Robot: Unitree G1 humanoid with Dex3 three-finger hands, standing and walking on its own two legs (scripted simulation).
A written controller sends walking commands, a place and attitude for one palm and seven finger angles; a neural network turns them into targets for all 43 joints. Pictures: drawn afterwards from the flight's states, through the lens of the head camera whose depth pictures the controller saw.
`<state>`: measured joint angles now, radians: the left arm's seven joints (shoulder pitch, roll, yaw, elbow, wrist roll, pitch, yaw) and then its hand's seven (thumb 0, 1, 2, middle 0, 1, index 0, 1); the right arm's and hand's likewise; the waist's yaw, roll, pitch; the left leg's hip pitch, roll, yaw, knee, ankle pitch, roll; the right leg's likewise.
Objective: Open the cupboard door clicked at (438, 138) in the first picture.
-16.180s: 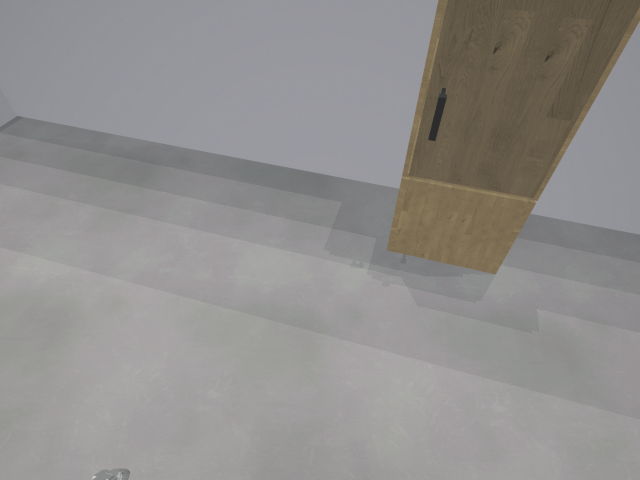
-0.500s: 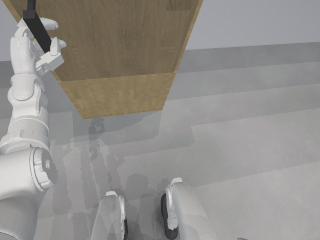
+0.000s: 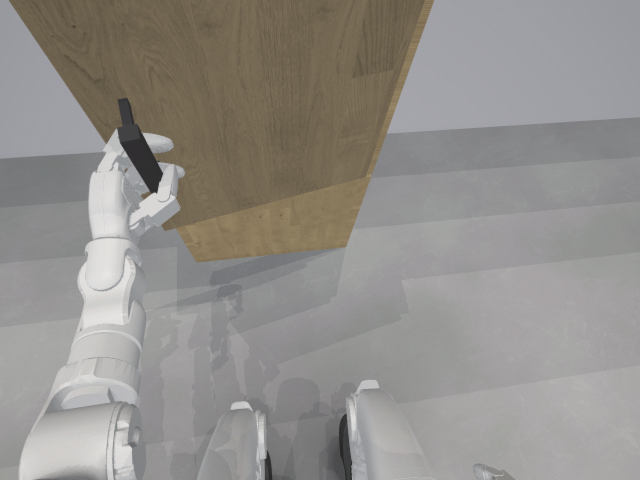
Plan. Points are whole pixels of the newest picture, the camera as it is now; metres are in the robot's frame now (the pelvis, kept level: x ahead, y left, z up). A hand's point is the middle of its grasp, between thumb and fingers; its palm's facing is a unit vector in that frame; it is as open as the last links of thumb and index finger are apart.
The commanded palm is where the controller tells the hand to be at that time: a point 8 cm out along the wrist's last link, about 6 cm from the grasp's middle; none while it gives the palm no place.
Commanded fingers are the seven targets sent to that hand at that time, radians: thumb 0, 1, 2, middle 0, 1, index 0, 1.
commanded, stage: pull the door open along its arc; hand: left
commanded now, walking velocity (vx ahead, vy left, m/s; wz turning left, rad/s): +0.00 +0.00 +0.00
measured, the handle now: (146, 155) +0.50 +0.19 +0.03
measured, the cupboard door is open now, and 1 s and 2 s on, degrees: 12 41 44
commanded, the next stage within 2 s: open thumb and fingers to let go in 0.62 s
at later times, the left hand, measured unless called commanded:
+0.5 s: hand (249, 277) +0.34 +0.07 +0.02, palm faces +0.46 -0.89 -0.01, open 5.8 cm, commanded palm +0.27 +0.08 +0.02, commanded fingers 0.00 0.90 0.90 -0.40 -1.35 -0.40 -1.35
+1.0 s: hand (272, 297) +0.32 +0.04 +0.02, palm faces +0.46 -0.88 -0.06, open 7.6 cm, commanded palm +0.27 +0.07 +0.02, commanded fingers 0.00 -0.15 0.45 -0.32 -1.24 -0.32 -1.24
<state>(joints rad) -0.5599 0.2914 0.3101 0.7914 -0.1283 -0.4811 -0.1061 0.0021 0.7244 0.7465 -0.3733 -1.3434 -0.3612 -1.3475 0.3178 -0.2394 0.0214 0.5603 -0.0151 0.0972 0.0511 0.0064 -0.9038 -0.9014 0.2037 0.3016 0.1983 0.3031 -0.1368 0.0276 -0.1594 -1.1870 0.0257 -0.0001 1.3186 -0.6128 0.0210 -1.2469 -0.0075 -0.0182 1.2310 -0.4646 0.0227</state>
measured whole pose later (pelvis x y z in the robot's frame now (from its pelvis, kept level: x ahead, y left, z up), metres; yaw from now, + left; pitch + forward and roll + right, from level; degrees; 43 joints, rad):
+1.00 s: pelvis +0.00 -0.05 +0.00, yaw +5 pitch +22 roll +1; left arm -0.08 -0.12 -0.17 0.41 0.15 -0.42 0.66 0.00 0.41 0.69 -0.36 -1.30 -0.38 -1.30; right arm 0.13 -0.17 -0.01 0.61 -0.11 -0.09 0.02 0.01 -0.90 -0.90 0.20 0.30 0.20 0.30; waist -0.01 0.02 -0.19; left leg -1.08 0.00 -0.07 1.28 -0.59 -0.06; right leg -1.15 -0.04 -0.08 1.28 -0.52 -0.06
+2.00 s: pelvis -0.02 -0.02 -0.01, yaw +4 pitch +21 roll +0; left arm 0.06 -0.03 -0.27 0.22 0.05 -0.47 0.22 -0.02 -0.50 0.30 -0.16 -0.31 -0.15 -0.32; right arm 0.21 -0.22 -0.01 0.49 -0.05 -0.04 0.04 0.01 -0.90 -0.90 0.20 0.30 0.20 0.30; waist -0.01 0.03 -0.17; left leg -1.12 -0.03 -0.02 1.37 -0.61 0.00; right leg -1.19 -0.06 -0.03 1.34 -0.51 0.00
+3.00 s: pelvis -0.01 -0.02 -0.03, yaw +4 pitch +22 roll -2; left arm 0.46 0.13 -0.08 -0.15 -0.12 -0.44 -0.08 -0.02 -0.50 0.30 -0.15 -0.30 -0.15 -0.30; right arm 0.20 -0.22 0.00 0.42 -0.02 -0.08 -0.02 0.01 -0.90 -0.90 0.20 0.30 0.20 0.30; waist 0.01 0.02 -0.19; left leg -1.19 -0.01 -0.06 1.48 -0.67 -0.01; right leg -1.24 -0.04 -0.07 1.42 -0.57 -0.01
